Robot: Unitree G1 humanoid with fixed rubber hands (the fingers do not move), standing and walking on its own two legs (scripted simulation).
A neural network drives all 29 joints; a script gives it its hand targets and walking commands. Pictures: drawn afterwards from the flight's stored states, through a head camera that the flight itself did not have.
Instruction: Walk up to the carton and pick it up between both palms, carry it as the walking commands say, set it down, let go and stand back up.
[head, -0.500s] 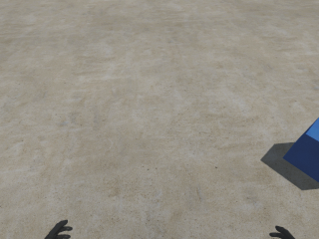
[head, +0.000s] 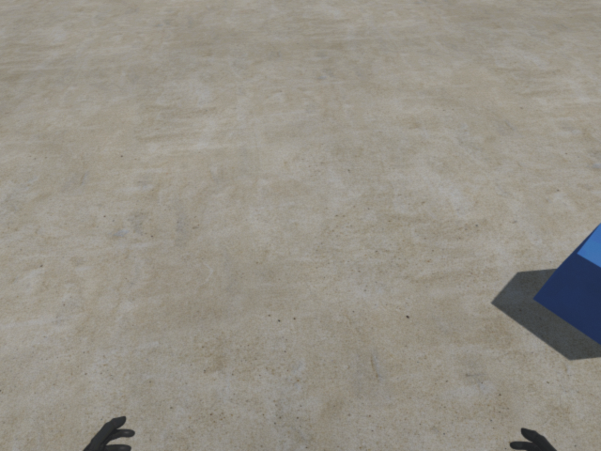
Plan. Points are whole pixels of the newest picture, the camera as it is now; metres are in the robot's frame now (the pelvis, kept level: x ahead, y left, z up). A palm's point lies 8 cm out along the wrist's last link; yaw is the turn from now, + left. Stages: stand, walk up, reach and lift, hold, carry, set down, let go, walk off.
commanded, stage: walk up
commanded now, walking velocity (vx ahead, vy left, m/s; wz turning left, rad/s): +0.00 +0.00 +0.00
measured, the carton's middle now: out of the picture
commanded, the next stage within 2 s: none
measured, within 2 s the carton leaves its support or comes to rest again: neither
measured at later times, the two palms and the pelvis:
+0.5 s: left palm (200, 348) +0.27 +0.19 -0.08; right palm out of the picture +0.04 -0.47 -0.09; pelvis +0.04 -0.09 -0.03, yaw -25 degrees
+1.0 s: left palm (389, 226) +0.52 -0.14 -0.08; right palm out of the picture -0.10 -0.50 -0.08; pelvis +0.15 -0.23 -0.03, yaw -44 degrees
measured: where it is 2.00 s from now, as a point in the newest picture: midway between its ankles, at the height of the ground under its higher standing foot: (486, 418)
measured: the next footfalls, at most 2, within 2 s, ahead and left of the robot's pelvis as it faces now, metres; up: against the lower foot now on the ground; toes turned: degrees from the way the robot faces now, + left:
right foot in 0.38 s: +0.09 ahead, -0.25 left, +0.00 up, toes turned -22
left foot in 0.62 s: +0.21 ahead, -0.05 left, +0.00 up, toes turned -27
